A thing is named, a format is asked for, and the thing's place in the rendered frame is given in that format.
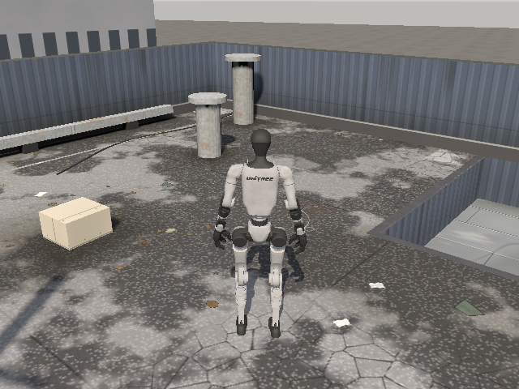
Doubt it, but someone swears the right robot upper arm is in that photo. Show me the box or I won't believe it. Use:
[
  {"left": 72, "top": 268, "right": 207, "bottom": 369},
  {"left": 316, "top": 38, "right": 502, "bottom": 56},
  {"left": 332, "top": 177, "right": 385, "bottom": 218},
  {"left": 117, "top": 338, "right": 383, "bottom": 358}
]
[{"left": 277, "top": 165, "right": 298, "bottom": 210}]

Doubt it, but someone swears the robot left forearm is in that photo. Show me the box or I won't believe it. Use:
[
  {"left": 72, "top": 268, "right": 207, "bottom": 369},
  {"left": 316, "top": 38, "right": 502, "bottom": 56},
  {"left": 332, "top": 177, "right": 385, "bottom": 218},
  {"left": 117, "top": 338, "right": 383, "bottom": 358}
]
[{"left": 215, "top": 195, "right": 230, "bottom": 232}]

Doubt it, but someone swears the robot right hand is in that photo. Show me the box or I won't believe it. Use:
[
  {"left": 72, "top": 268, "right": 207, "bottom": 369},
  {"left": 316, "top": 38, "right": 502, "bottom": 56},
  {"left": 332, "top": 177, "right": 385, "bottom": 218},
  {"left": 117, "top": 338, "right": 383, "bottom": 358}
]
[{"left": 289, "top": 233, "right": 307, "bottom": 254}]

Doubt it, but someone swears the robot left hand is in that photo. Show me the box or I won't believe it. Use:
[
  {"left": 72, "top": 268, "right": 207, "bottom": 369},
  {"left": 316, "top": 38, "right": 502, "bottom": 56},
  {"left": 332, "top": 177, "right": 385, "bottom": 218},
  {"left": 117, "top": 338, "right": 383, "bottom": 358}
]
[{"left": 212, "top": 229, "right": 232, "bottom": 250}]

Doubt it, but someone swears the left robot upper arm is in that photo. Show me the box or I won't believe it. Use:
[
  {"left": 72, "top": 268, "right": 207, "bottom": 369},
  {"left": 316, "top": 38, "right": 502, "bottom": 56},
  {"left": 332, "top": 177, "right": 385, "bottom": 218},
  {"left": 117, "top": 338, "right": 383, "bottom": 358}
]
[{"left": 222, "top": 164, "right": 243, "bottom": 208}]

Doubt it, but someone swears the humanoid robot torso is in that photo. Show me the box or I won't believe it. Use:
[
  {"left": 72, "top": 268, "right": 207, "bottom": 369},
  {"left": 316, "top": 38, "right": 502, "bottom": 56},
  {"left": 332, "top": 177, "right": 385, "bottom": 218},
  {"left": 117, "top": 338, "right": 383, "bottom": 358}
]
[{"left": 241, "top": 160, "right": 279, "bottom": 242}]

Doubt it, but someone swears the robot right thigh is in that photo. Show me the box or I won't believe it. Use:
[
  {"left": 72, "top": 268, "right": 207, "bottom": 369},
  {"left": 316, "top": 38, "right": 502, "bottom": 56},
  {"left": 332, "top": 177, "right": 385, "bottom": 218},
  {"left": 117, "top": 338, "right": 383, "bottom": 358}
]
[{"left": 268, "top": 227, "right": 287, "bottom": 287}]

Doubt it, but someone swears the robot right forearm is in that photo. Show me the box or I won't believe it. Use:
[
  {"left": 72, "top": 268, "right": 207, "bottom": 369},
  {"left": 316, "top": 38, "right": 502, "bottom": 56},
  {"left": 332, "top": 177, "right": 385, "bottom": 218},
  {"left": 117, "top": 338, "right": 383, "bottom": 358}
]
[{"left": 290, "top": 198, "right": 306, "bottom": 235}]

